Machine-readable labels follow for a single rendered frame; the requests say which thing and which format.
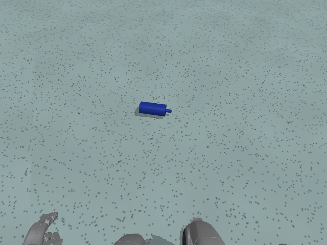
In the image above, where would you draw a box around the bottle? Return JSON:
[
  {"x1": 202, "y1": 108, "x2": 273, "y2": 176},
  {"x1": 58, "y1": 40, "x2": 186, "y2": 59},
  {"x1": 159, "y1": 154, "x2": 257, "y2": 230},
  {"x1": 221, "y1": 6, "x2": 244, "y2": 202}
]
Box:
[{"x1": 139, "y1": 101, "x2": 172, "y2": 116}]

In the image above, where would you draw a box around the left robot hand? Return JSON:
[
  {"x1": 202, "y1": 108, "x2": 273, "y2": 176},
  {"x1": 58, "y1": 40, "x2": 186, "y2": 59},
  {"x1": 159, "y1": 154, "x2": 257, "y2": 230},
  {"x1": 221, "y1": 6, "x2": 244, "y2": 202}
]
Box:
[{"x1": 22, "y1": 212, "x2": 63, "y2": 245}]

